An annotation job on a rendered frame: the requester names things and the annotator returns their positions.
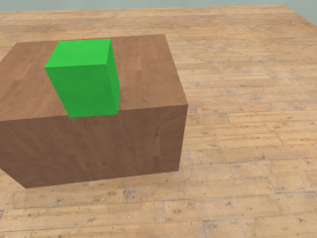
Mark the pedestal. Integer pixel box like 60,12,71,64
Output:
0,34,188,188

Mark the carton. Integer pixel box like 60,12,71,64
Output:
45,39,120,118

